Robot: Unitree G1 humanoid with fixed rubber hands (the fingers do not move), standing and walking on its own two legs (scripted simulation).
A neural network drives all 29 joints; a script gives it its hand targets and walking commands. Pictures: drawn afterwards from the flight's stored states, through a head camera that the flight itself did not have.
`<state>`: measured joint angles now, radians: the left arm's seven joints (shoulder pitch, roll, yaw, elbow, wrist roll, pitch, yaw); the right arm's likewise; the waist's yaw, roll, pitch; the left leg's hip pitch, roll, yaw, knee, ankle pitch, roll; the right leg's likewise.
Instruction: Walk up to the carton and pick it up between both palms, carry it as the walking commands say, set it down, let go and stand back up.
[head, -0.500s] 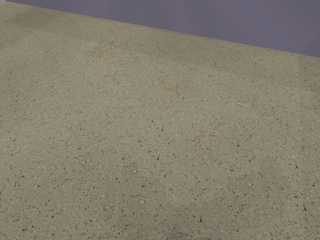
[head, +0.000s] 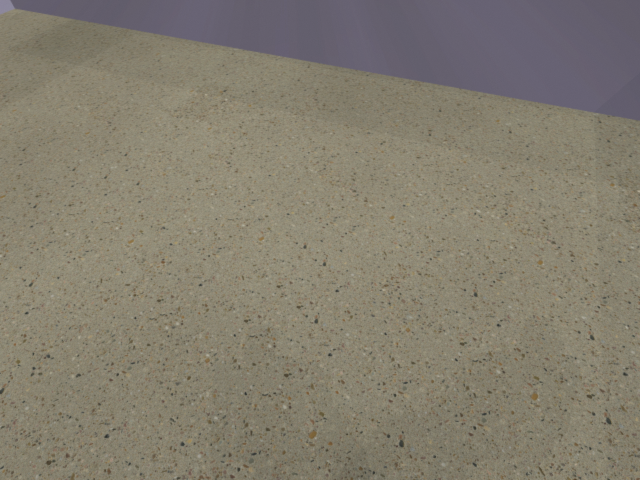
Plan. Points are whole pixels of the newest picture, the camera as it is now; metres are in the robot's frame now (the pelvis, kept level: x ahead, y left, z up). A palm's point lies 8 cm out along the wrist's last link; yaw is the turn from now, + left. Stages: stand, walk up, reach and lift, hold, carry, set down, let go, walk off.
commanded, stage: stand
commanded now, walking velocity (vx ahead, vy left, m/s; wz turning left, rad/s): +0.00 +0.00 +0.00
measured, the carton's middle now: out of the picture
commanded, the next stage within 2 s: walk up in 1.30 s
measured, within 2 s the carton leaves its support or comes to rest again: neither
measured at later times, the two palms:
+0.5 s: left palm out of the picture -0.03 +0.20 -0.15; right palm out of the picture -0.03 -0.19 -0.15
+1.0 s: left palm out of the picture -0.04 +0.19 -0.15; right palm out of the picture -0.04 -0.19 -0.15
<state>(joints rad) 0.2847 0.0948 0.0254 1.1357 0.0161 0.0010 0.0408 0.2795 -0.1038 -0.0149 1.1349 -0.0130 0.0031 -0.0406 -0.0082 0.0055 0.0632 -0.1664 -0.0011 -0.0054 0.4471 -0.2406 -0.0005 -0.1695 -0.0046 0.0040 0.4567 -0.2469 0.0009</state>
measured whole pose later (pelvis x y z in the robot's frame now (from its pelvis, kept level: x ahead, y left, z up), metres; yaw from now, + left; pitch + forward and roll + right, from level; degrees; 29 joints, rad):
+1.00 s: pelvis -0.01 +0.00 +0.00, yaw +0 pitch -2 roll +0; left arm 0.31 0.08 0.01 1.17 0.01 0.00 0.04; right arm 0.32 -0.09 0.00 1.15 -0.01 0.00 -0.04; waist -0.01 0.01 0.04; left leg -0.19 0.00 -0.01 0.44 -0.22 0.00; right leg -0.20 -0.01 0.00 0.45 -0.22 0.00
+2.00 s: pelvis +0.06 +0.16 -0.02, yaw +28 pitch -1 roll +0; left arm 0.29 0.55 0.11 0.67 0.01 -0.06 0.01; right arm 0.16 -0.40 -0.08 0.61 -0.03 0.02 0.12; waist -0.02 -0.11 0.01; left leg -0.37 0.04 0.03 0.66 -0.28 0.03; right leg -0.38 -0.13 -0.07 1.05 -0.55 -0.02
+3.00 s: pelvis +0.32 +0.62 -0.02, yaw +67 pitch -2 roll +2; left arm 0.35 0.42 0.03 0.56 0.02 -0.06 -0.04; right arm 0.41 -0.38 -0.05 0.67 -0.01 -0.01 0.07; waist -0.06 -0.06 0.06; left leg -0.11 -0.06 -0.05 0.57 -0.42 0.03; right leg -0.50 -0.10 -0.07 0.66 -0.16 -0.03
